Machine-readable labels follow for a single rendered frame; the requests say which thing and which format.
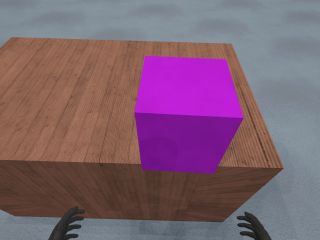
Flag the left robot hand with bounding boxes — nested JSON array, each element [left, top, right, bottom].
[[48, 206, 85, 240]]

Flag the right robot hand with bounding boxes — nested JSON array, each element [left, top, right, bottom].
[[236, 211, 272, 240]]

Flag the carton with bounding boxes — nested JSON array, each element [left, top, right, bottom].
[[134, 55, 244, 174]]

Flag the pedestal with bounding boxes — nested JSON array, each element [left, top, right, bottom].
[[0, 37, 284, 223]]

